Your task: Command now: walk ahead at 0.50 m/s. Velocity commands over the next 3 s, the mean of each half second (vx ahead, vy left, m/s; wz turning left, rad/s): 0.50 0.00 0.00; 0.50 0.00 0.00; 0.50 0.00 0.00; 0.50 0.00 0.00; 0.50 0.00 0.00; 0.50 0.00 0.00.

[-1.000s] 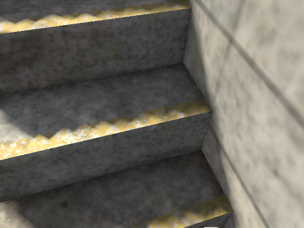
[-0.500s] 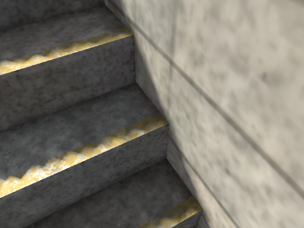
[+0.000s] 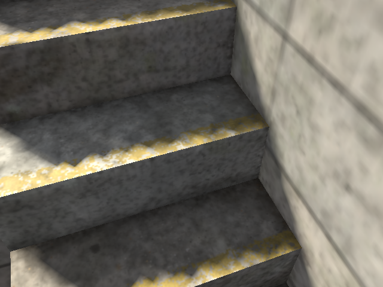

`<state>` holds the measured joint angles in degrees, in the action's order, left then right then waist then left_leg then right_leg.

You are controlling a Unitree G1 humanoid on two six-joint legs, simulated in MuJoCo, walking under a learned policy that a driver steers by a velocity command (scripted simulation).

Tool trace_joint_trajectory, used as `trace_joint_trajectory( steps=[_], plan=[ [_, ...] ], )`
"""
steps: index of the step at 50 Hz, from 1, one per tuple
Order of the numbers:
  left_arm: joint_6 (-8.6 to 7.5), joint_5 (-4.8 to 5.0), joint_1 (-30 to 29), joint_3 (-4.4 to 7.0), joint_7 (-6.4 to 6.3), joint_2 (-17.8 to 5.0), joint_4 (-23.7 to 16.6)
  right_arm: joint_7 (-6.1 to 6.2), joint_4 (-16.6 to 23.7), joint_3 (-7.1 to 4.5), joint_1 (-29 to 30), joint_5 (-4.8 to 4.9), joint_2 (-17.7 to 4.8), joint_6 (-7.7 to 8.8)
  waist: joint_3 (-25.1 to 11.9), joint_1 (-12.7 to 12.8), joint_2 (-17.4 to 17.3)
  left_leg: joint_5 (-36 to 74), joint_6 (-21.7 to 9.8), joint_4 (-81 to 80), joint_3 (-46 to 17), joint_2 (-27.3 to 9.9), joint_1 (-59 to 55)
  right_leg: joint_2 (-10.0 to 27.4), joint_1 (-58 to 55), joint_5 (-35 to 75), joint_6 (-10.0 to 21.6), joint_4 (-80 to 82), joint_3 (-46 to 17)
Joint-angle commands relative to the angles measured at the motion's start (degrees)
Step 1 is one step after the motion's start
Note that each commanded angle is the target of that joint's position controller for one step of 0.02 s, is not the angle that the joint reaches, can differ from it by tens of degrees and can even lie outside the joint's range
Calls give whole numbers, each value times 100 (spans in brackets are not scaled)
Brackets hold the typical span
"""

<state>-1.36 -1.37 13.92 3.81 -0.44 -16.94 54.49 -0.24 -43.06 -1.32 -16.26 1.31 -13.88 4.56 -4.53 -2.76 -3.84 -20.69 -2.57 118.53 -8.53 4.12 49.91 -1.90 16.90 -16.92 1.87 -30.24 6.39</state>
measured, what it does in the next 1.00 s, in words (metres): climbs: left foot 0.21 m higher, then right foot 0.20 m higher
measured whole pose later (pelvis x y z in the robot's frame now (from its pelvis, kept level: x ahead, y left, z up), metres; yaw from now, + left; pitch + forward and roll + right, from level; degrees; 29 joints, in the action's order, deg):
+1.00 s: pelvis +0.33 -0.01 +0.27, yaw +0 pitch +1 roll +0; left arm -2.0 -4.8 0.9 -1.4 0.7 -10.8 42.4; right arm 1.3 -61.1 -1.9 -21.0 1.8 -11.5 3.4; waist 4.0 -2.9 -0.4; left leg -6.7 2.1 65.5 -8.6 -3.7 13.7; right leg 4.7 54.4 -29.0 4.3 -81.1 6.0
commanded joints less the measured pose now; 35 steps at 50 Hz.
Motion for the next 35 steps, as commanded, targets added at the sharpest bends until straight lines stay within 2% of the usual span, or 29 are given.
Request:
trace_joint_trajectory(
  steps=[1, 2, 4, 5, 6, 7, 8, 9, 10, 11, 12, 13, 14, 15, 16, 17, 18, 19, 20, 21, 22, 23, 25, 26, 28, 29, 31, 32, 35],
  plan=[
    [-167, -164, 72, -361, 94, 682, 171, -160, 1246, 654, 885, -74, 1087, 127, 579, -320, 160, 618, -30, 2592, -618, -210, 3260, 1942, -718, 326, 1100, 1273, -2168],
    [-180, -139, 156, -373, 100, 526, 220, -178, 1249, 714, 725, -58, 1112, 60, 516, -446, 204, 650, -37, 2970, -625, -243, 3408, 2011, -491, 338, 1091, 1330, -2006],
    [-219, -95, 57, -423, 102, 332, 99, -169, 1377, 762, 712, -91, 898, -10, 503, -571, 5, 1557, 17, 2112, -633, -446, 3064, 1959, 309, 198, 992, 1288, -1462],
    [-201, -25, 145, -421, 128, 112, 87, -101, 1619, 837, 1234, -139, 849, -54, 533, -438, 230, 1423, 112, 1451, -269, -496, 2962, 1901, 676, -85, 1019, 1621, -1276],
    [-220, 24, 284, -434, 109, 48, 74, -14, 1802, 854, 1694, -89, 755, -89, 638, -254, 400, 1468, 187, 1021, -43, -574, 2781, 1865, 934, -106, 1081, 1876, -1219],
    [-197, 77, 430, -429, 36, -89, 50, 70, 1926, 919, 2081, -19, 805, -90, 552, -139, 788, 1509, 221, 292, 314, -683, 2534, 1780, 958, -197, 1078, 2105, -1167],
    [-178, 221, 652, -391, -106, -188, 75, 72, 2118, 1004, 2470, 82, 861, -87, 325, -57, 1219, 849, 169, -433, 435, -1021, 2003, 1906, 835, 112, 1086, 2628, -1199],
    [-76, 342, 945, -251, -171, -492, 91, 14, 2087, 1084, 2626, 21, 809, -121, 46, 87, 1350, -9, 115, -2236, 1242, -1124, 752, 1758, 745, 516, 1092, 3194, -706],
    [72, 417, 1466, -219, -216, -491, 177, -34, 1990, 1142, 2866, 15, 1026, -170, -119, 300, 1479, -867, -3, -2987, 1445, -996, -627, 1767, 872, 1261, 1099, 3274, -486],
    [35, 375, 1857, -167, -141, -626, 336, -103, 1753, 990, 2748, 28, 898, -238, -266, 386, 1314, -1306, -33, -3151, 2080, -613, -1406, 1856, 420, 2623, 1223, 3375, -300],
    [80, 358, 2092, -97, -140, -935, 380, -86, 1599, 926, 2325, -51, 809, -247, -367, 271, 1463, -2002, -97, -3326, 2121, -351, -1905, 1980, -65, 3900, 1329, 3229, -262],
    [99, 255, 1929, -141, -108, -933, 333, -84, 1495, 727, 1895, -62, 446, -226, -248, -94, 1551, -2639, -222, -4249, 2147, -43, -1887, 1803, -920, 5868, 1261, 2478, -68],
    [66, 148, 1812, -121, -111, -1042, 224, -90, 1440, 622, 1467, -207, 316, -198, -583, -329, 1741, -2779, -392, -4825, 1609, -59, -2324, 1793, -1327, 7616, 1210, 1536, -11],
    [37, 183, 1634, -126, -38, -715, 115, -28, 1183, 522, 863, -229, 119, -214, -812, -477, 1311, -2861, -806, -5132, 121, -487, -2675, 1586, -231, 7302, 1138, 540, 322],
    [0, 280, 968, -69, 66, -827, -48, 65, 863, 286, -170, -310, -336, -285, -1013, -1127, 673, -3468, -1164, -6659, -1633, -1172, -3419, 1351, 831, 5944, 1191, -806, 138],
    [-32, 333, -20, 11, 166, -772, -514, 174, 308, 4, -1477, -445, -1005, -335, -970, -1560, -871, -5323, -1598, -9061, -4228, -1910, -4217, 694, 2559, 1918, 1227, -2715, -315],
    [-70, 100, -1643, -57, 287, -286, -1373, 358, 67, -115, -1446, -409, -1479, -198, -433, -1462, -1183, -5719, -1431, -10553, -6058, -2324, -3705, 514, 3807, 1277, 1192, -5344, -1664],
    [-183, -4, -2016, -263, 475, 358, -1940, 461, 65, 27, -628, -456, -1143, -82, -21, -760, -971, -4844, -1047, -10480, -5834, -2414, -3071, 397, 4317, 1527, 1154, -6991, -2098],
    [-236, -43, -1749, -387, 606, 661, -2141, 449, -34, 132, 109, -374, -655, -88, 463, -106, -665, -4438, -837, -10055, -4526, -2258, -2293, 513, 4435, 1306, 1081, -7700, -1840],
    [-225, 10, -1175, -411, 658, 734, -2125, 389, -151, 322, 591, -324, 84, -145, 732, 469, -594, -3971, -659, -9587, -3339, -1996, -1590, 464, 4351, 1157, 920, -8163, -1599],
    [-189, 46, -712, -437, 671, 614, -2094, 342, -279, 531, 937, -371, 744, -190, 883, 784, -679, -3375, -577, -9433, -2503, -1820, -1139, 329, 4328, 1231, 742, -8857, -1474],
    [-142, 113, -429, -450, 668, 555, -2050, 295, -427, 562, 959, -402, 868, -191, 898, 915, -676, -2804, -562, -9339, -1827, -1722, -1067, 160, 4388, 1549, 631, -9379, -1385],
    [-86, 157, -346, -589, 557, 710, -2070, 215, -692, 513, 571, -377, 605, -148, 1007, 889, -459, -1819, -474, -9409, -853, -1572, -1392, 20, 4859, 1963, 465, -9291, -1408],
    [-56, 192, -474, -638, 489, 746, -2105, 192, -739, 542, 393, -408, 618, -123, 1005, 826, -290, -1415, -462, -9498, -603, -1635, -1521, -62, 5067, 2147, 413, -9284, -1505],
    [-57, 105, -497, -625, 401, 545, -1970, 167, -834, 492, 305, -450, 315, -78, 911, 792, -48, -1040, -671, -9762, 2, -1562, -1395, -186, 4869, 2386, 193, -8797, -1059],
    [-46, 101, -677, -620, 345, 477, -1975, 180, -843, 477, 209, -435, 189, -35, 874, 687, 52, -1038, -773, -9920, 98, -1577, -1448, -180, 4797, 2402, 79, -8549, -879],
    [24, 172, -767, -664, 230, 680, -1802, 151, -916, 488, -200, -524, 54, 68, 828, 328, 114, -583, -938, -9961, -48, -1837, -2373, -157, 5352, 2280, 3, -9200, -626],
    [11, 208, -890, -633, 161, 610, -1771, 144, -980, 435, -575, -511, -51, 118, 847, 167, 227, -614, -930, -9950, -164, -2004, -2992, -120, 5690, 2171, 15, -9272, -992],
    [-60, 297, -1861, -639, 112, 612, -1968, 139, -1165, 211, -1401, -345, -457, 204, 1045, -297, -58, -736, -961, -10407, -420, -2486, -4966, 256, 7131, 1078, 8, -8823, -1192]
  ],
)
